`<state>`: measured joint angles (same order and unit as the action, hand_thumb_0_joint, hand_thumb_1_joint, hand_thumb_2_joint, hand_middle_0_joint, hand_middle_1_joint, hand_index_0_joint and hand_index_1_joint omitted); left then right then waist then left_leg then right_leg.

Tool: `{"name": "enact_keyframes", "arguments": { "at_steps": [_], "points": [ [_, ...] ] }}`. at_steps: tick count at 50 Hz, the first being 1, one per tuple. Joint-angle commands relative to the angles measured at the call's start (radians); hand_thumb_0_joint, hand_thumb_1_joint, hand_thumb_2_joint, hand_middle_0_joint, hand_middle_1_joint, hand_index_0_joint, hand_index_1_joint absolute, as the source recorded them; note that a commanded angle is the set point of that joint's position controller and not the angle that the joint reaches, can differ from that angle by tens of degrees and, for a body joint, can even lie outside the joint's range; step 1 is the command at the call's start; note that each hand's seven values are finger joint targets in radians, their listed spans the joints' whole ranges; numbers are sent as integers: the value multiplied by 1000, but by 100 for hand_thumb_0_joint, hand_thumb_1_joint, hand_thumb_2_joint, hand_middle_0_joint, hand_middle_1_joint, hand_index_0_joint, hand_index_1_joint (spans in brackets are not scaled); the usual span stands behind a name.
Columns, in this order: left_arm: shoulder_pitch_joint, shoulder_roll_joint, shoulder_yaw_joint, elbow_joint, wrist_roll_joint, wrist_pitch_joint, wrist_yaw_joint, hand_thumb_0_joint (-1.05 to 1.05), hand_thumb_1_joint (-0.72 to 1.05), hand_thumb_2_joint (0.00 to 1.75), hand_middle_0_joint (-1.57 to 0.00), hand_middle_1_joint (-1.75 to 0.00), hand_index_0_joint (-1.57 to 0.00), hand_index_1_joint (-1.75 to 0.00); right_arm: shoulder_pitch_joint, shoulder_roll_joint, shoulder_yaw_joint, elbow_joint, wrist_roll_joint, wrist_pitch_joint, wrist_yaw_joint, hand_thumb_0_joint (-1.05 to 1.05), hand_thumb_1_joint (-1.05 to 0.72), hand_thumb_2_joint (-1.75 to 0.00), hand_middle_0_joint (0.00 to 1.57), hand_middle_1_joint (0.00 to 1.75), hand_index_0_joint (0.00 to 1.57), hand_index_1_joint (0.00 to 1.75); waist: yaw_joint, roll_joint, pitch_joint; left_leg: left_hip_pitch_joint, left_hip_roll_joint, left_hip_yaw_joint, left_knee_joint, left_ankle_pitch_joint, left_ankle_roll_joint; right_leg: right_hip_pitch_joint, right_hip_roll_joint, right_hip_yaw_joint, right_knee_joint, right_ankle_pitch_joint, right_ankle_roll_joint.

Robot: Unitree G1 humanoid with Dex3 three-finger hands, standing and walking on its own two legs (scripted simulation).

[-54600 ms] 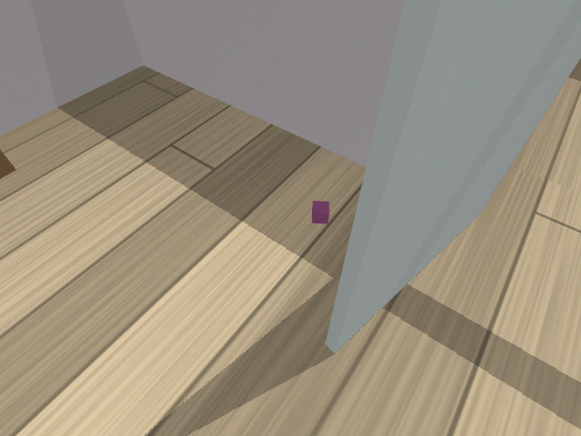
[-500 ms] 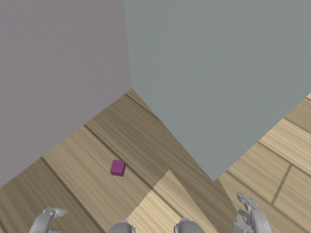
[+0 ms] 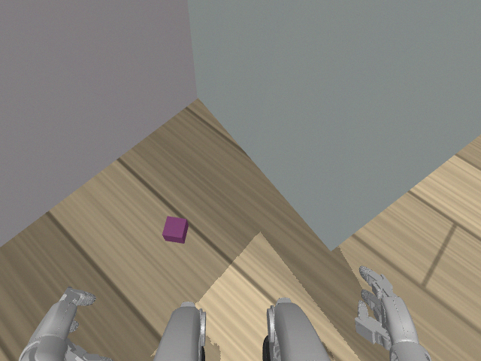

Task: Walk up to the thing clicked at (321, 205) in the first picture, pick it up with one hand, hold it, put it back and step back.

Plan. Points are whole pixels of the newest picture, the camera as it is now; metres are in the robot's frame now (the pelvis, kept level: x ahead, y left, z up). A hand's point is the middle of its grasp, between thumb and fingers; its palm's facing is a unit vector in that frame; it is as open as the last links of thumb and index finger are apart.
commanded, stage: rise first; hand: left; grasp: from above
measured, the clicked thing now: (175, 230) +0.52 +0.20 -0.61
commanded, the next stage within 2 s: approach in 1.72 s
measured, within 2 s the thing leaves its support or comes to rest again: neither
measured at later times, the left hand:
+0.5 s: hand (128, 267) +0.33 +0.26 -0.33, palm faces -0.53 -0.28 -0.80, open 13.6 cm
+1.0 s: hand (139, 244) +0.41 +0.27 -0.42, palm faces -0.48 -0.02 -0.88, open 13.8 cm
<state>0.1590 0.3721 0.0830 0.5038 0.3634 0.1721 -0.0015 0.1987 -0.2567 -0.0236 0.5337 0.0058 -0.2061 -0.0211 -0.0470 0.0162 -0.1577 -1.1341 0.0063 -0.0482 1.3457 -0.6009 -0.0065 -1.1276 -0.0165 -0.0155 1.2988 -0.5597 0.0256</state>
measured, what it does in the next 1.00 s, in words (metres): lowers itself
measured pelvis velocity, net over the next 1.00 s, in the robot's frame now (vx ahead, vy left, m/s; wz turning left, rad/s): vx -0.08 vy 0.01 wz -0.09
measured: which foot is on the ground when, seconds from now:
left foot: down 0.00-1.00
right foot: down 0.00-1.00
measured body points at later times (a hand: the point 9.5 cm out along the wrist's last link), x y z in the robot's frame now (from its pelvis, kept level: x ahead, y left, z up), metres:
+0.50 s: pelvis -0.06 -0.01 -0.19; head +0.15 +0.00 +0.20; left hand +0.36 +0.28 -0.28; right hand +0.05 -0.29 -0.33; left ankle +0.02 +0.12 -0.61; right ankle +0.03 -0.14 -0.61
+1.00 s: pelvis -0.08 +0.01 -0.28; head +0.16 +0.06 +0.10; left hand +0.43 +0.27 -0.37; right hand -0.06 -0.27 -0.38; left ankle +0.02 +0.12 -0.61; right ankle +0.03 -0.14 -0.61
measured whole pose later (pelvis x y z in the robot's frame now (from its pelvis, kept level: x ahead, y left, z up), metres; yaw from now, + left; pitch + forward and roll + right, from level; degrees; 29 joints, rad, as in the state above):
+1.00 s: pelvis -0.08 +0.01 -0.28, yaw -5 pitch +34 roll -8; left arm -0.95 0.81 0.09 1.35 1.26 -0.37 0.22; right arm 0.19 -0.27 0.03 0.72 -0.11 0.01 0.11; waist -0.24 0.00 -0.07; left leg -2.22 -0.03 -0.12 2.29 -0.67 0.00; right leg -2.16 -0.01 -0.05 2.18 -0.62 0.05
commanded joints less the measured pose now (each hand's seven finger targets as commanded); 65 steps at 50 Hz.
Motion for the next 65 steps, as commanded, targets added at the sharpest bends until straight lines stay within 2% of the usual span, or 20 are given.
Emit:
{"name": "enact_keyframes", "arguments": {
  "at_steps": [1, 6, 11, 17, 20, 23, 25, 27, 31, 34, 37, 38, 41, 42, 44, 48, 49, 55, 61, 65],
  "points": [
    [-222, 201, 58, -66, 101, -148, 21, 0, -47, 96, -2, -108, -2, -108, -12, -171, -75, -76, 4, -64, 10, 0, -76, -87, 20, 30, 20, 30, -9, 72, -309, 51, -13, 6, -46, 182, 9, -32, 25, 0, 24, 147, -53],
    [-335, 251, 68, 39, 222, -221, 60, 0, -49, 96, -3, -111, -4, -110, -12, -198, -86, -24, 8, -57, 21, 0, -81, -88, 20, 30, 20, 30, -2, 102, -416, -41, -15, -11, 70, 194, 1, -184, 22, -7, 174, 153, -59],
    [-529, 357, 105, 108, 327, -269, 98, 0, -43, 91, -3, -113, -7, -110, 12, -207, -96, 19, 6, -28, 34, 0, -81, -88, 20, 30, 20, 30, 8, 84, -560, -174, -29, 21, 226, 223, 18, -237, 21, 1, 268, 187, -58],
    [-813, 426, 78, 265, 435, -342, 92, 0, -43, 93, -4, -111, -7, -108, 70, -204, -105, 75, -5, 10, 48, 0, -82, -88, 20, 30, 20, 30, -28, 5, -623, -385, -38, 58, 387, 140, 41, -257, 21, 11, 325, 149, -44],
    [-932, 467, 67, 349, 490, -394, 89, 0, -42, 94, -2, -112, -5, -109, 82, -208, -99, 90, -16, 27, 57, 0, -79, -88, 20, 30, 20, 30, -48, 5, -606, -471, -40, 57, 445, 70, 46, -335, 23, -1, 370, 70, -42],
    [-992, 547, 104, 416, 547, -437, 103, 0, -43, 96, -2, -110, -5, -107, 99, -212, -85, 99, -27, 53, 65, 0, -81, -88, 20, 30, 20, 30, -42, -1, -639, -523, -42, 59, 498, 81, 49, -342, 25, -6, 413, 71, -41],
    [-1049, 548, 86, 444, 583, -464, 110, 0, -43, 96, -2, -110, -5, -107, 109, -212, -80, 105, -37, 70, 71, 0, -81, -88, 20, 30, 20, 30, -53, 37, -643, -527, -41, 57, 518, 83, 46, -379, 27, -16, 443, 70, -43],
    [-1094, 596, 108, 472, 614, -486, 121, 0, -43, 96, -2, -108, -5, -105, 117, -220, -78, 115, -42, 89, 74, 0, -81, -88, 20, 30, 20, 30, -57, 56, -649, -519, -40, 49, 540, 86, 45, -431, 30, -29, 473, 66, -46],
    [-1192, 614, 97, 518, 684, -524, 155, 0, -42, 95, -2, -105, -6, -102, 149, -232, -75, 132, -63, 129, 88, 0, -83, -88, 20, 30, 20, 30, -82, 174, -643, -466, -32, 21, 551, 83, 28, -568, 33, -64, 547, 48, -59],
    [-1235, 653, 109, 571, 732, -538, 189, 0, -42, 94, -3, -104, -6, -100, 159, -237, -67, 141, -74, 155, 97, 0, -83, -88, 20, 30, 20, 30, -103, 172, -614, -510, -34, 10, 572, 35, 33, -620, 34, -80, 577, 11, -58],
    [-1338, 643, 71, 573, 774, -551, 216, 0, -41, 93, -3, -102, -6, -98, 155, -244, -56, 144, -86, 173, 106, 0, -84, -88, 20, 30, 20, 30, -131, 238, -592, -496, -31, -10, 581, 19, 26, -702, 31, -93, 621, 1, -63],
    [-1339, 678, 88, 603, 792, -548, 227, 0, -42, 94, -3, -101, -6, -97, 164, -252, -57, 155, -87, 180, 106, 0, -84, -89, 20, 30, 20, 30, -133, 244, -589, -498, -32, -13, 589, 24, 26, -713, 31, -96, 630, 8, -63],
    [-1388, 644, 47, 648, 813, -547, 246, 0, -42, 94, -3, -100, -6, -97, 152, -259, -45, 158, -100, 192, 110, 0, -84, -89, 20, 30, 20, 30, -169, 256, -537, -517, -29, -30, 601, -2, 23, -780, 23, -105, 652, -8, -59],
    [-1403, 682, 61, 652, 826, -547, 250, 0, -44, 96, -3, -98, -5, -96, 160, -261, -41, 163, -103, 196, 109, 0, -85, -89, 20, 30, 20, 30, -167, 245, -548, -519, -32, -26, 615, -5, 27, -769, 23, -106, 652, -7, -59],
    [-1424, 670, 42, 676, 848, -544, 253, 0, -44, 96, -4, -98, -6, -96, 159, -260, -32, 167, -110, 203, 111, 0, -86, -89, 20, 30, 20, 30, -169, 267, -543, -529, -34, -21, 625, -5, 24, -781, 22, -103, 662, -9, -60],
    [-1445, 729, 63, 695, 892, -546, 266, 0, -47, 97, -4, -97, -6, -95, 183, -274, -20, 170, -126, 220, 115, 0, -88, -90, 20, 30, 20, 30, -184, 293, -590, -514, -37, -21, 663, 72, 22, -769, 25, -112, 692, 53, -59],
    [-1439, 704, 44, 721, 897, -543, 266, 0, -47, 97, -4, -97, -6, -95, 180, -272, -14, 168, -129, 223, 117, 0, -88, -90, 20, 30, 20, 30, -192, 290, -576, -513, -36, -29, 661, 78, 19, -787, 23, -115, 698, 52, -59],
    [-1483, 730, 26, 764, 929, -557, 274, 0, -49, 98, -4, -94, -5, -93, 167, -276, 14, 167, -143, 238, 117, 0, -89, -90, 20, 30, 20, 30, -225, 288, -517, -583, -36, -27, 695, 18, 28, -811, 27, -123, 706, 18, -54],
    [-1505, 803, 48, 742, 966, -580, 300, 0, -52, 100, -5, -94, -5, -93, 187, -281, 36, 168, -155, 253, 117, 0, -90, -90, 20, 30, 20, 30, -236, 302, -560, -575, -38, -15, 749, 115, 34, -757, 37, -125, 725, 105, -52],
    [-1536, 794, 32, 766, 983, -587, 323, 0, -53, 101, -5, -94, -5, -93, 168, -288, 44, 166, -161, 257, 117, 0, -90, -90, 20, 30, 20, 30, -249, 338, -539, -560, -30, -30, 756, 108, 27, -827, 41, -134, 750, 87, -54]
  ]
}}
